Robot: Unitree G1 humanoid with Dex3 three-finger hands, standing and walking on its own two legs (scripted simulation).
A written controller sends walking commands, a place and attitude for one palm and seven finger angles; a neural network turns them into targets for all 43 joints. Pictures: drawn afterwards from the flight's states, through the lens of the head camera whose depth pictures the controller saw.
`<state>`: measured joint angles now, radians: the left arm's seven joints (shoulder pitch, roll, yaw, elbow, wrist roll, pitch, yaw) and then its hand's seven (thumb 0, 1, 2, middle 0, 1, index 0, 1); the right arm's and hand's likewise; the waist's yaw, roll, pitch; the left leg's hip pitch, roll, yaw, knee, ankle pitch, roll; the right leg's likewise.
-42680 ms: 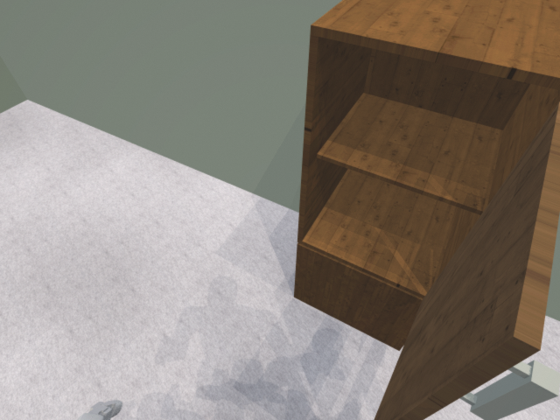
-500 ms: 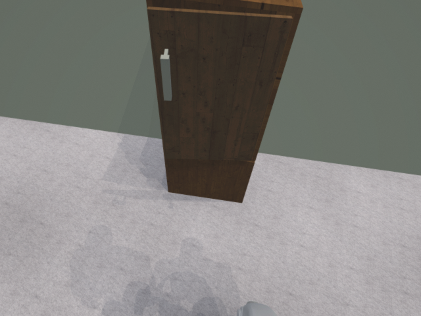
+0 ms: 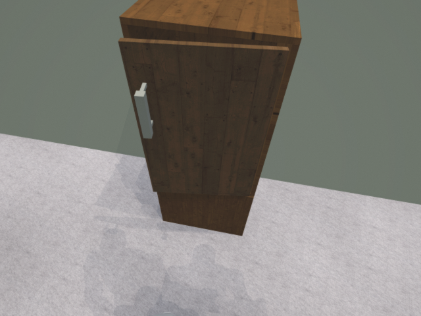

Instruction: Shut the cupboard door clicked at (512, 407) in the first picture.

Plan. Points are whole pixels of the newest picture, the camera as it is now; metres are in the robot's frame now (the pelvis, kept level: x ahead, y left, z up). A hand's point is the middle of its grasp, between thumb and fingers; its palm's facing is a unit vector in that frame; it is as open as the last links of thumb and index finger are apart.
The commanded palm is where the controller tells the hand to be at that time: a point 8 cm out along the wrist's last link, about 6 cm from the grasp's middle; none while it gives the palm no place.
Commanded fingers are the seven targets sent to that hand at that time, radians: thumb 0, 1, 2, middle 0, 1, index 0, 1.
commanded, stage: take the last steps up to it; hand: left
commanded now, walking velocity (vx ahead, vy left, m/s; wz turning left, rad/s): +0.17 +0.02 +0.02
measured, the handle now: (146, 111) +0.58 +0.21 +0.05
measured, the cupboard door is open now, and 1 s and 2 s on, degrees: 9 9 9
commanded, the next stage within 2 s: come to a stop and stand still in 0.04 s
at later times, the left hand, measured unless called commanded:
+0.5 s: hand out of the picture +0.14 +0.18 -0.18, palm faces +0.03 -0.97 -0.25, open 7.3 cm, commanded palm none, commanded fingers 0.00 0.90 0.90 -0.20 -0.30 -0.20 -0.30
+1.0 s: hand out of the picture +0.09 +0.25 -0.18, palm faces +0.03 -0.96 -0.27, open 7.4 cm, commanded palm none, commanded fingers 0.00 0.90 0.90 -0.20 -0.30 -0.20 -0.30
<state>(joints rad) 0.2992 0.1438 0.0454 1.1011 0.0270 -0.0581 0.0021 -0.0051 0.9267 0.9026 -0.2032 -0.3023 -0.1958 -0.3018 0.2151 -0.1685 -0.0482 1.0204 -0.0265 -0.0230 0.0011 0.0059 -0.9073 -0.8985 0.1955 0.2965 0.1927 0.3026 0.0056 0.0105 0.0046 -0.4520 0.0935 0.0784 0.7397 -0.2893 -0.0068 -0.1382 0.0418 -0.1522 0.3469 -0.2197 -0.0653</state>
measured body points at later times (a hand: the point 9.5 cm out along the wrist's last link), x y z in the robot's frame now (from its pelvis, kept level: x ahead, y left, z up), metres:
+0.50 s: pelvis +0.10 -0.01 -0.01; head +0.13 -0.02 +0.44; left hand +0.14 +0.23 -0.16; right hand +0.13 -0.25 -0.17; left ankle +0.09 +0.11 -0.74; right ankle +0.11 -0.13 -0.74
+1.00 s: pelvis +0.05 +0.05 -0.02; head +0.05 +0.04 +0.43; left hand +0.09 +0.30 -0.16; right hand +0.14 -0.18 -0.16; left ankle +0.09 +0.12 -0.74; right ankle +0.11 -0.12 -0.74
